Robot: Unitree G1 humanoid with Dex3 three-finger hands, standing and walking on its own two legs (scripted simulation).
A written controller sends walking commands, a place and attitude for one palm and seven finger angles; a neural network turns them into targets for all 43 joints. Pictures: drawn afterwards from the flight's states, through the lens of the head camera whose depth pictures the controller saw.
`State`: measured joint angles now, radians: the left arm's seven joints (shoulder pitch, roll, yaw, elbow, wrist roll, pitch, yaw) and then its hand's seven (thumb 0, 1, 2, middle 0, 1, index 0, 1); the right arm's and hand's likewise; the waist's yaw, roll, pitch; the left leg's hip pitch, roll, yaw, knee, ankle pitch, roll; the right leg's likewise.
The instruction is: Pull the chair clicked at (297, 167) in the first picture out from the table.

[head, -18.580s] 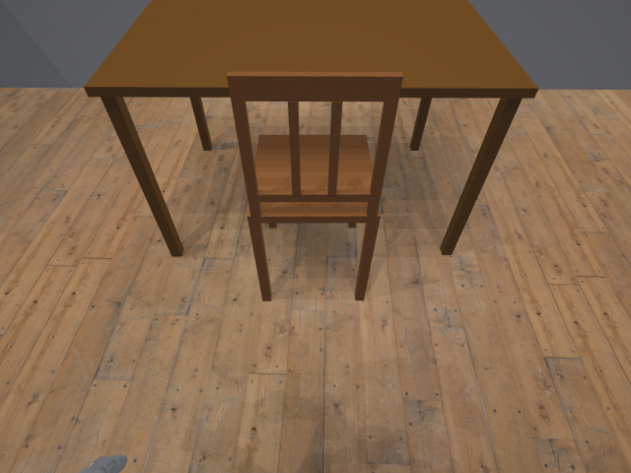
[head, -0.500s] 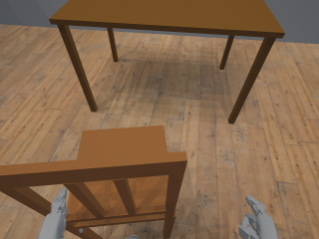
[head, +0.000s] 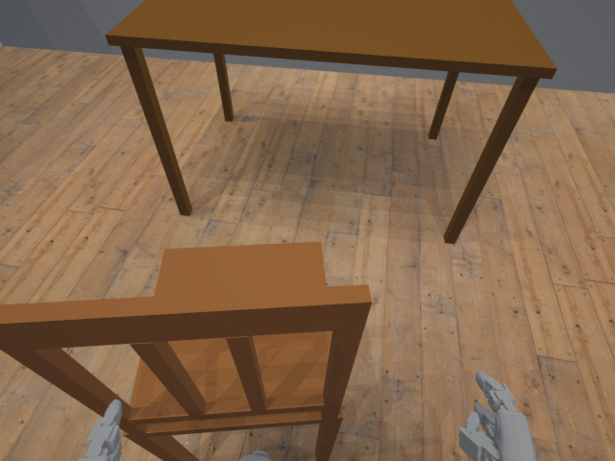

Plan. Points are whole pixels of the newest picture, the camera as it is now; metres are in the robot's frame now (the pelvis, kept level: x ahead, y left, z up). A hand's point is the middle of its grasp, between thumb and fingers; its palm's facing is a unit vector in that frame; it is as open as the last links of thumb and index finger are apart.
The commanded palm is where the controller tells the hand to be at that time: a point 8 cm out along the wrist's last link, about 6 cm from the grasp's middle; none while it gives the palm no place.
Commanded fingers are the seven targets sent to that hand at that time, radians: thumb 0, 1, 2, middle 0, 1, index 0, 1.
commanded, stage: draw the hand back to the body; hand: left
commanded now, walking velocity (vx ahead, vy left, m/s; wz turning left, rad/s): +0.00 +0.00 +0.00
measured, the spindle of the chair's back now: (176, 379) +0.23 +0.19 -0.03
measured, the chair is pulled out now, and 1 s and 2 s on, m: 0.65 0.65 0.62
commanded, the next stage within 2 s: step back with the hand held close in 1.58 s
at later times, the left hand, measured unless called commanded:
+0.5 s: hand (109, 445) +0.14 +0.20 +0.08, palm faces +0.00 -0.99 -0.10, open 17.3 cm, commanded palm +0.09 +0.27 +0.11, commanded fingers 0.00 -0.33 0.31 -0.03 -0.05 -0.03 -0.05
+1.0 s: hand (72, 422) +0.15 +0.24 +0.09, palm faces +0.21 -0.86 -0.47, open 11.4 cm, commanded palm +0.15 +0.29 +0.21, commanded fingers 0.00 0.57 0.74 -0.16 -0.23 -0.16 -0.23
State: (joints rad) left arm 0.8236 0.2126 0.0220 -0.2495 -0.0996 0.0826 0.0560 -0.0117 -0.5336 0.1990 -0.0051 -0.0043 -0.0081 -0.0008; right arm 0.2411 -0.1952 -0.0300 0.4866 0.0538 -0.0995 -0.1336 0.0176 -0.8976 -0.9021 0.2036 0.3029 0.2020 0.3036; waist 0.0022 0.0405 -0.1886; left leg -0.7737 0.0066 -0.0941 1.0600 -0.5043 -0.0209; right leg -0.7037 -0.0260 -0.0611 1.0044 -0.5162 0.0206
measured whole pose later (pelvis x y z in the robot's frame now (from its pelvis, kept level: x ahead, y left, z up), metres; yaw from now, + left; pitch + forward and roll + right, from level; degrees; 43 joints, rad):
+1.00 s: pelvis +0.03 -0.01 +0.05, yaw +0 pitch -1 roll -1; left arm 0.71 0.43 0.11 -0.37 -0.09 0.24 0.15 0.00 0.24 0.57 -0.18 -0.20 -0.27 -0.18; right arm 0.21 -0.21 0.06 0.65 0.03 -0.24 -0.12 0.02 -0.90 -0.90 0.20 0.30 0.20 0.30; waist 0.07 0.06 0.00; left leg -0.27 0.02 -0.07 0.66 -0.38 -0.03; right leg -0.21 -0.02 -0.06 0.60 -0.38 0.01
